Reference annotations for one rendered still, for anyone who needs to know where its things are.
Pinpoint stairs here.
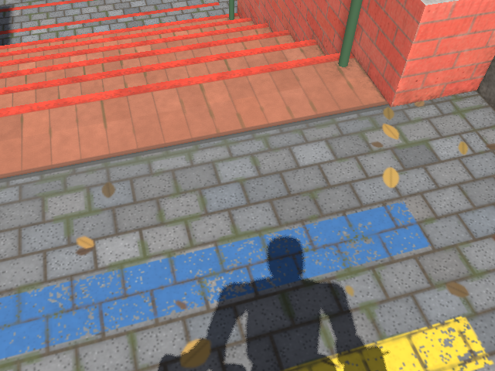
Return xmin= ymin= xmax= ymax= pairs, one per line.
xmin=0 ymin=13 xmax=325 ymax=109

